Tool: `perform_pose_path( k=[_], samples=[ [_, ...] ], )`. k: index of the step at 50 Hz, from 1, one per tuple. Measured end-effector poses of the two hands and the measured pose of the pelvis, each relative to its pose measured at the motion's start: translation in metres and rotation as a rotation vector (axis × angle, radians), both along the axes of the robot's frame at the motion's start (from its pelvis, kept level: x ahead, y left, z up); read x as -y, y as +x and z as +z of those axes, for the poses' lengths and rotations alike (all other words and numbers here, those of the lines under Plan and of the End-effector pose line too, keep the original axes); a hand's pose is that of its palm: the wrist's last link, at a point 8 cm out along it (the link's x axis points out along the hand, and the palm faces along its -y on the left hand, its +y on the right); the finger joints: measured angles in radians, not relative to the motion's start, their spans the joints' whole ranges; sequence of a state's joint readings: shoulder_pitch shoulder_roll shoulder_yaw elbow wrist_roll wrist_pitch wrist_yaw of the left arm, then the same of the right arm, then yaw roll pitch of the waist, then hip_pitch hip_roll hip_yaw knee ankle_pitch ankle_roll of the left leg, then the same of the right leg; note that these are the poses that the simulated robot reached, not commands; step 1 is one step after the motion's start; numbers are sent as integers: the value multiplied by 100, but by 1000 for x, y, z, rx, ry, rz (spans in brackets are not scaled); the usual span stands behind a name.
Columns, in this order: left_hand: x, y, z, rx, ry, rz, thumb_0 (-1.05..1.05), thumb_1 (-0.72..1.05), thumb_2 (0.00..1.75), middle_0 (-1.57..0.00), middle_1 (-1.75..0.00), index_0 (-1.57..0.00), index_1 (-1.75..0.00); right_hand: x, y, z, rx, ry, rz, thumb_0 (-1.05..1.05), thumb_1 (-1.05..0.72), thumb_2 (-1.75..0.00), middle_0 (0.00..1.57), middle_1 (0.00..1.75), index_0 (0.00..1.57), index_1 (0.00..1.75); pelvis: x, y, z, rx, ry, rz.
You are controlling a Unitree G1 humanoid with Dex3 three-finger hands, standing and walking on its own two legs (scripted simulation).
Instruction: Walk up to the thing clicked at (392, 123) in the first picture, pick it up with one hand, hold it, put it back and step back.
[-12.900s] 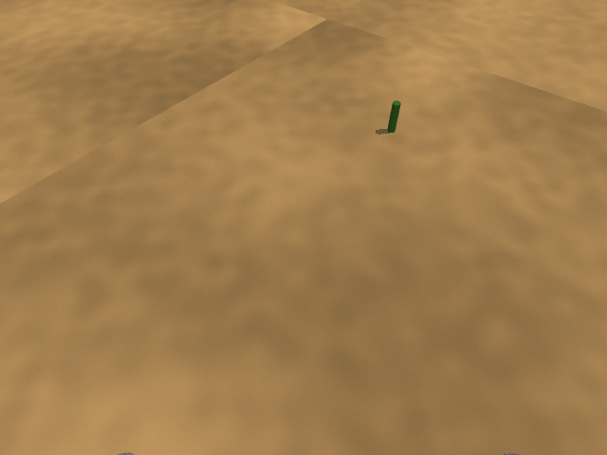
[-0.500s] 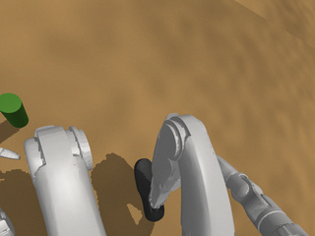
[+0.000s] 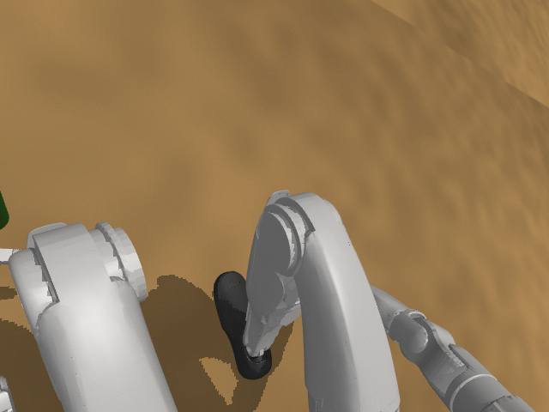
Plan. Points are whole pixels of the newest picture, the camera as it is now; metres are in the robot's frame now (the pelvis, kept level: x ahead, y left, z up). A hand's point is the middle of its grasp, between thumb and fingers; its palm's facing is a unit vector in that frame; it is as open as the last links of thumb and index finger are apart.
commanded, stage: close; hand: left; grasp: from the side
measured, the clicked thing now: out of the picture +0.39 +0.27 -0.19
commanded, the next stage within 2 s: settle in 0.58 s
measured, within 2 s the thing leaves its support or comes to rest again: leaves its support in 0.94 s
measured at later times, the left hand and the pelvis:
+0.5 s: hand out of the picture +0.39 +0.26 -0.17, palm faces +0.24 -0.97 -0.01, open 6.8 cm; pelvis +0.00 +0.00 +0.00, yaw -1 degrees
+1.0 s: hand out of the picture +0.40 +0.27 -0.16, palm faces +0.26 -0.97 +0.00, open 5.3 cm; pelvis +0.00 +0.00 +0.00, yaw -1 degrees
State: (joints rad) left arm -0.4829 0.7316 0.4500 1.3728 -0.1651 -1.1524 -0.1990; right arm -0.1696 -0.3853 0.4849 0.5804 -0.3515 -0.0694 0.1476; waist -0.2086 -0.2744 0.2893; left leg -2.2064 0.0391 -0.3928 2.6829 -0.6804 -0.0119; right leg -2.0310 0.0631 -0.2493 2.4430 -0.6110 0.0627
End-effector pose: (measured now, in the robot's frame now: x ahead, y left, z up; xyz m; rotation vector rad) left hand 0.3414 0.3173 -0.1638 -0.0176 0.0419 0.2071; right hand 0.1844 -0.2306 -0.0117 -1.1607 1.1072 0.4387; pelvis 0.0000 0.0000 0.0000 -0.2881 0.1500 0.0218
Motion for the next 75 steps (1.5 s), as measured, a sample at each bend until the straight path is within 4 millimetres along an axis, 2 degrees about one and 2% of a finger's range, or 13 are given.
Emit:
perform_pose_path(
  k=[10,22,24,37,40,47,57,75],
  samples=[
    [3,4,-6,2,12,24,-1,-8,30,-29,-25,-28,-26,0,0,-1,-24,-21,15,0,-89,-90,21,30,20,30,0,1,-1,7,-6,-6],
    [5,16,-6,8,26,28,0,40,66,-63,-60,-62,-60,-4,-1,-2,-28,-18,12,0,-87,-90,21,29,20,30,-2,0,0,7,-14,-16],
    [5,18,-6,8,25,27,1,44,71,-69,-66,-67,-66,-4,-2,-2,-33,-19,8,0,-87,-89,21,29,20,29,-2,1,1,5,-16,-18],
    [4,24,-5,16,25,47,0,25,96,-100,-110,-97,-110,1,-6,-1,-56,-37,-10,0,-87,-89,21,29,20,29,-2,1,2,0,-19,-20],
    [5,25,-5,13,25,44,1,23,105,-100,-114,-96,-115,1,-6,0,-55,-38,-13,0,-87,-90,21,29,20,30,-2,1,2,-1,-19,-21],
    [5,25,-1,33,14,59,1,20,109,-102,-112,-98,-115,1,-6,-1,-53,-31,-26,0,-88,-90,21,29,20,30,-2,1,3,-6,-19,-20],
    [-5,20,29,71,42,46,1,19,112,-103,-111,-100,-114,1,-1,-2,-23,16,-77,0,-89,-90,21,30,20,30,1,2,8,-38,-3,-7],
    [-17,8,123,100,73,45,1,20,110,-103,-111,-100,-113,0,33,-12,91,216,-253,0,-88,-90,21,30,20,30,7,10,28,-192,55,41]
  ],
)
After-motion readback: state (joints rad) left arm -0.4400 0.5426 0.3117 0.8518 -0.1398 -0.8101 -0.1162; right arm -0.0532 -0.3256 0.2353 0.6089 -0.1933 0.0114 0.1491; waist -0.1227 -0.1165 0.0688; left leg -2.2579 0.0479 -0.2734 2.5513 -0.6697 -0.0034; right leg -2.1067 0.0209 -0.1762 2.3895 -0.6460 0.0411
